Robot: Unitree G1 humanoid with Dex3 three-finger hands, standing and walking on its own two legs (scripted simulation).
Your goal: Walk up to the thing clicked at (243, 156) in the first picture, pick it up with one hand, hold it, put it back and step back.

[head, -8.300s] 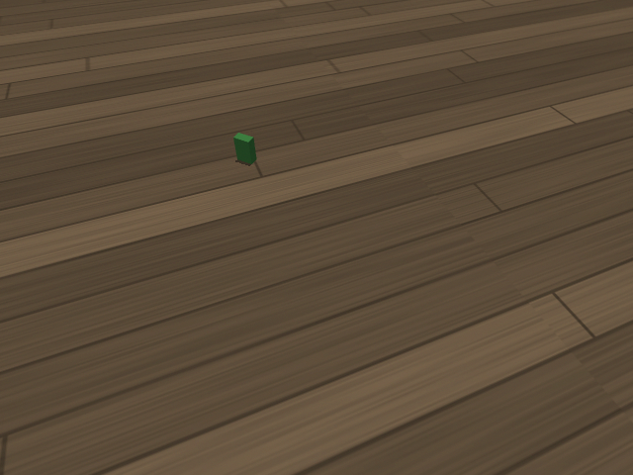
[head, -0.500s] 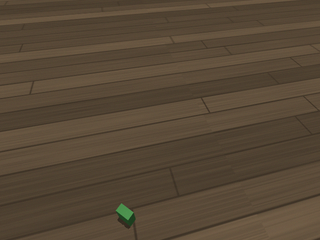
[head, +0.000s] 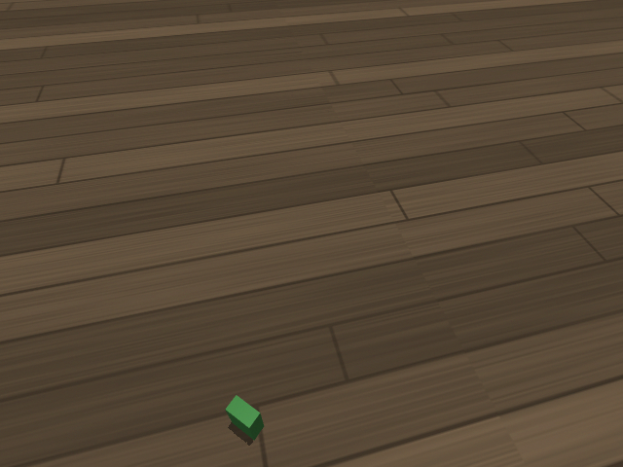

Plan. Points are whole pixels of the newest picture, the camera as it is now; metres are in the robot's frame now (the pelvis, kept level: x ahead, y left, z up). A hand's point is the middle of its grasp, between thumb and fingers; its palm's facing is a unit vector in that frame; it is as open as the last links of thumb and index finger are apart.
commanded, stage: stand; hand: left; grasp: from the side
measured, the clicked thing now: (245, 418) +0.37 +0.21 -0.72
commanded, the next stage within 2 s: go down in 0.10 s
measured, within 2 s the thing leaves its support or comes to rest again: neither
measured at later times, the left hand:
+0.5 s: hand (146, 463) +0.16 +0.26 -0.17, palm faces +0.05 -0.95 -0.32, open 12.5 cm
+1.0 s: hand out of the picture +0.14 +0.29 -0.21, palm faces +0.10 -0.94 -0.31, open 17.3 cm
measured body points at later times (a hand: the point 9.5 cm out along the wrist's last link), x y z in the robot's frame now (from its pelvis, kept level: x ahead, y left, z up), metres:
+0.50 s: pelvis -0.02 +0.00 -0.03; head +0.04 +0.01 +0.42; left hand +0.15 +0.31 -0.15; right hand +0.07 -0.26 -0.15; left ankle -0.01 +0.12 -0.75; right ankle -0.02 -0.13 -0.75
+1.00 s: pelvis -0.01 +0.01 -0.09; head +0.08 +0.03 +0.35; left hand +0.13 +0.34 -0.19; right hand +0.17 -0.24 -0.17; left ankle -0.01 +0.12 -0.75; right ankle -0.02 -0.13 -0.75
